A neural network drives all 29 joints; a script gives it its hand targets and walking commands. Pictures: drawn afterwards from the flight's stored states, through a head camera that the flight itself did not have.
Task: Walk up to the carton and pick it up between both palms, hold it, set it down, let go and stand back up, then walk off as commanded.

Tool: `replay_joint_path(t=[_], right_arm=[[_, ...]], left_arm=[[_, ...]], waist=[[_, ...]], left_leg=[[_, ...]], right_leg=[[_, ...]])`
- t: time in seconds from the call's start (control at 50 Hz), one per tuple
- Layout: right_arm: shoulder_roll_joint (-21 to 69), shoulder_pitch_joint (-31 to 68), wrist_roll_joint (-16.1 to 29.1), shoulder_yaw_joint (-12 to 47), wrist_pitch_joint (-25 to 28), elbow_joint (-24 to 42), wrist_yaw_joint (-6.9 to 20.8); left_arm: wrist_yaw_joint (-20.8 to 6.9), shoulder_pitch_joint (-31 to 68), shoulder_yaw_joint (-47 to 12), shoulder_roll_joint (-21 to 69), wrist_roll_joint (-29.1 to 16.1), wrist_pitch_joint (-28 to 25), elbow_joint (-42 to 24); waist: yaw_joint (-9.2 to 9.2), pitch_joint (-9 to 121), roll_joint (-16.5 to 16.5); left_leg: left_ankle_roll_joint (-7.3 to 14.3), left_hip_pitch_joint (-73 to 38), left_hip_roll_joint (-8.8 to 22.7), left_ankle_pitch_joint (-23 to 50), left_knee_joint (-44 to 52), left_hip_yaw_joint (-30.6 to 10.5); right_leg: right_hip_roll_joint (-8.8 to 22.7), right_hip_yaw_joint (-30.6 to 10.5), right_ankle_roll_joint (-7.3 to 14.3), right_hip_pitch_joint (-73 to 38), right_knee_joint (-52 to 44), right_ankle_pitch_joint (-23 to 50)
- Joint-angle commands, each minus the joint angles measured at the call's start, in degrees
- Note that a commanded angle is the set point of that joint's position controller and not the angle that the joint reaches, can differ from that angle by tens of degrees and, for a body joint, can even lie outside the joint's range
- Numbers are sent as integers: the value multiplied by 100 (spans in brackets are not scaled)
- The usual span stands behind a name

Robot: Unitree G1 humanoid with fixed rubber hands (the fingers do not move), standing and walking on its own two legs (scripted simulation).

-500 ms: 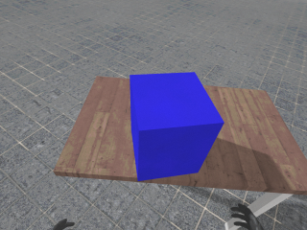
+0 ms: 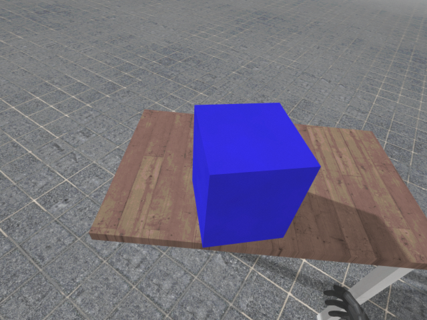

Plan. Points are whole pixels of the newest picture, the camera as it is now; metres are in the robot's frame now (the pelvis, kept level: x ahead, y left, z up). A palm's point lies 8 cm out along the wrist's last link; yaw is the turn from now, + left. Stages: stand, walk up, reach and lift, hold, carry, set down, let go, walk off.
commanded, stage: stand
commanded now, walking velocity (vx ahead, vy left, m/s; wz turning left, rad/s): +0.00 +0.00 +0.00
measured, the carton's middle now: (241, 174) +0.44 -0.03 +0.04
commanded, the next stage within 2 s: walk off in 0.92 s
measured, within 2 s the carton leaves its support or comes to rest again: neither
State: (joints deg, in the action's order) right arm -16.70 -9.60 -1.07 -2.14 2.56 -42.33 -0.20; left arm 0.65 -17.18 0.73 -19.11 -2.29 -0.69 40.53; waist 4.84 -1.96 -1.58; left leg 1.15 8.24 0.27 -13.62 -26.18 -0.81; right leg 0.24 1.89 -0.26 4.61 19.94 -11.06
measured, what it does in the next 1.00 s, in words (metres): stands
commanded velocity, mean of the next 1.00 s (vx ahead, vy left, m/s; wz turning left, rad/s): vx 0.00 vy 0.00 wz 0.00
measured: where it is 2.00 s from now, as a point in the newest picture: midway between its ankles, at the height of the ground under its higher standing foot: outside the picture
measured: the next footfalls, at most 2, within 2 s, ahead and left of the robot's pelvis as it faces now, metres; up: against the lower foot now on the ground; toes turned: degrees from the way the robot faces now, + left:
right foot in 1.46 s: -0.04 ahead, -0.15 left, +0.00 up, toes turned +0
left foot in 1.96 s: -0.23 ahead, +0.11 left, +0.00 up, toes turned -7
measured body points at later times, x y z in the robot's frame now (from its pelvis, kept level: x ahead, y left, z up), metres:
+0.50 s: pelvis -0.01 +0.00 +0.00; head -0.03 +0.03 +0.45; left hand +0.05 +0.29 -0.13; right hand +0.16 -0.27 -0.07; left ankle +0.01 +0.10 -0.74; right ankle +0.00 -0.14 -0.74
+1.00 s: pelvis -0.01 +0.00 +0.00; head -0.03 +0.03 +0.45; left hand +0.06 +0.29 -0.13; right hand +0.16 -0.27 -0.07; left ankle +0.01 +0.10 -0.74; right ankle +0.00 -0.14 -0.74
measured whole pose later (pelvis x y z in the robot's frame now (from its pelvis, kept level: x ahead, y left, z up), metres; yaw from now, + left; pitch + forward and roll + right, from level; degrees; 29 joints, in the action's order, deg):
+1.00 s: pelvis -0.01 +0.00 +0.00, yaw +0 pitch -5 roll -2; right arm -18.4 -9.8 -1.1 -1.2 1.5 -42.3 -0.3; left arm 0.3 -15.3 0.7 -19.8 -2.3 -0.7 46.3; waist 4.8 -3.3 -1.3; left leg 1.3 8.2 0.1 -12.5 -26.2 -0.8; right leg 0.4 1.9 -0.3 4.6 19.9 -10.0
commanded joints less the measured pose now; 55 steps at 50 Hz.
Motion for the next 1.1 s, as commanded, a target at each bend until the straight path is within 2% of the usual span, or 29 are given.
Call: replay_joint_path(t=[0.0, 0.08, 0.14, 0.18, 0.2, 0.24, 0.3, 0.32, 0.34, 0.36, 0.42, 0.46, 0.48, 0.5, 0.6, 0.62, 0.66, 0.7, 0.74, 0.78, 0.82, 0.84, 0.88, 0.9, 0.94, 0.98, 1.0, 1.04, 1.08], right_arm=[[-1310, -52, 52, -269, 115, 270, -61], [-1400, -34, 46, -267, 87, 261, -55], [-1406, -32, 41, -260, 91, 216, -79], [-1435, 11, 50, -253, 74, 236, -83], [-1397, -4, 70, -250, 63, 224, -100], [-1401, -37, 49, -241, 79, 193, -75], [-1375, -85, 60, -243, 66, 153, -82], [-1470, -43, 66, -253, 71, 158, -99], [-1524, 39, 57, -276, 74, 164, -94], [-1468, -13, 73, -247, 70, 161, -93], [-1445, 97, 58, -246, 86, 189, -93], [-1494, 34, 76, -256, 65, 154, -87], [-1484, 54, 56, -240, 61, 181, -94], [-1549, 69, 46, -268, 67, 156, -96], [-1449, 124, 78, -217, 68, 197, -99], [-1485, 42, 89, -216, 57, 150, -98], [-1514, 61, 90, -231, 46, 131, -101], [-1481, 66, 92, -218, 55, 150, -103], [-1499, -4, 77, -182, 17, 85, -122], [-1503, 105, 80, -214, 14, 153, -107], [-1494, 147, 80, -201, 17, 157, -117], [-1511, 176, 98, -215, 18, 121, -122], [-1496, 128, 80, -211, 25, 103, -111], [-1591, 133, 80, -229, 38, 85, -142], [-1523, 40, 118, -204, 52, 96, -131], [-1529, 110, 104, -196, 13, 112, -133], [-1449, 87, 104, -186, 4, 88, -126], [-1505, 124, 98, -208, 9, 95, -134], [-1457, 134, 90, -180, 33, 118, -129]], left_arm=[[-87, 146, 482, -1195, 385, -237, 207], [-107, 246, 463, -1221, 369, -217, 225], [-105, 213, 429, -1213, 376, -221, 311], [-119, 228, 468, -1276, 383, -227, 310], [-122, 298, 436, -1208, 364, -218, 355], [-112, 275, 434, -1252, 375, -235, 387], [-106, 267, 388, -1164, 348, -224, 442], [-126, 342, 399, -1232, 360, -227, 415], [-108, 266, 439, -1294, 366, -238, 464], [-108, 308, 410, -1277, 337, -221, 469], [-129, 328, 411, -1218, 342, -209, 481], [-113, 354, 408, -1201, 331, -213, 492], [-119, 353, 421, -1279, 352, -208, 498], [-112, 323, 430, -1344, 342, -207, 534], [-115, 384, 383, -1249, 342, -218, 555], [-111, 291, 381, -1214, 336, -202, 594], [-117, 353, 396, -1295, 342, -212, 641], [-124, 442, 345, -1187, 337, -214, 606], [-101, 320, 388, -1278, 319, -215, 663], [-93, 404, 381, -1292, 324, -187, 673], [-107, 452, 371, -1251, 342, -188, 659], [-99, 462, 382, -1253, 343, -190, 670], [-97, 474, 378, -1285, 337, -194, 673], [-115, 427, 366, -1251, 290, -178, 710], [-112, 439, 352, -1232, 309, -195, 726], [-93, 408, 353, -1257, 288, -189, 718], [-99, 479, 358, -1225, 314, -173, 763], [-90, 530, 379, -1276, 325, -186, 737], [-100, 483, 377, -1284, 309, -174, 755]], waist=[[-442, -38, 334], [-433, -109, 481], [-433, -83, 374], [-434, -163, 521], [-414, -274, 425], [-463, -193, 507], [-455, -181, 397], [-507, -317, 438], [-421, -197, 365], [-467, -134, 369], [-404, -75, 663], [-397, -140, 374], [-444, -140, 593], [-418, -208, 386], [-378, -166, 489], [-396, -169, 676], [-433, -42, 388], [-425, -147, 414], [-402, -197, 669], [-420, -159, 495], [-402, -185, 655], [-404, -129, 500], [-434, -84, 573], [-370, -123, 534], [-432, -50, 516], [-360, -129, 600], [-454, -276, 625], [-404, -190, 447], [-400, -87, 627]], left_leg=[[168, 297, 534, 896, 426, -733], [152, 336, 520, 704, 457, -684], [149, 262, 534, 619, 528, -753], [140, 416, 501, 516, 538, -712], [123, 482, 520, 515, 582, -759], [115, 392, 513, 406, 591, -701], [139, 380, 504, 367, 591, -733], [121, 360, 490, 396, 640, -713], [162, 362, 562, 552, 623, -819], [153, 366, 537, 481, 641, -750], [108, 441, 506, 380, 640, -720], [136, 394, 538, 409, 653, -748], [107, 424, 530, 365, 674, -700], [144, 477, 553, 325, 686, -756], [122, 443, 587, 579, 688, -742], [105, 411, 564, 452, 711, -662], [128, 317, 604, 493, 727, -713], [97, 385, 595, 433, 758, -727], [105, 379, 581, 432, 775, -682], [97, 340, 586, 297, 764, -701], [81, 447, 561, 406, 767, -684], [69, 406, 526, 352, 785, -669], [87, 346, 571, 399, 777, -674], [87, 351, 576, 455, 775, -700], [90, 283, 581, 561, 742, -678], [61, 394, 571, 425, 785, -661], [47, 431, 543, 317, 813, -652], [72, 472, 575, 331, 844, -741], [62, 358, 570, 386, 782, -707]], right_leg=[[730, -442, 37, 185, -271, -66], [733, -444, 6, 271, -331, -148], [732, -451, 26, 266, -344, -266], [745, -460, 45, 260, -360, -288], [749, -476, 19, 256, -368, -241], [736, -487, 41, 283, -378, -236], [765, -490, 31, 307, -396, -319], [738, -520, 45, 429, -418, -307], [745, -483, 54, 264, -386, -213], [735, -460, 33, 170, -357, -139], [761, -524, 59, 142, -331, -190], [748, -522, 68, 202, -332, -227], [746, -507, 56, 258, -340, -307], [743, -503, 47, 254, -350, -292], [775, -531, 62, 131, -331, -33], [777, -556, 54, 144, -373, -101], [763, -484, 49, 142, -344, -40], [781, -519, 54, 206, -362, -120], [789, -562, 51, 205, -385, -157], [787, -526, 58, 221, -376, -161], [772, -532, 42, 133, -379, -94], [767, -501, 58, 159, -422, -101], [763, -504, 41, 154, -384, -152], [789, -517, 53, 155, -384, -27], [777, -500, 59, 129, -382, 14], [805, -541, 61, 159, -372, -126], [791, -529, 48, 235, -410, -187], [785, -525, 56, 176, -366, -110], [777, -522, 62, 161, -386, -120]])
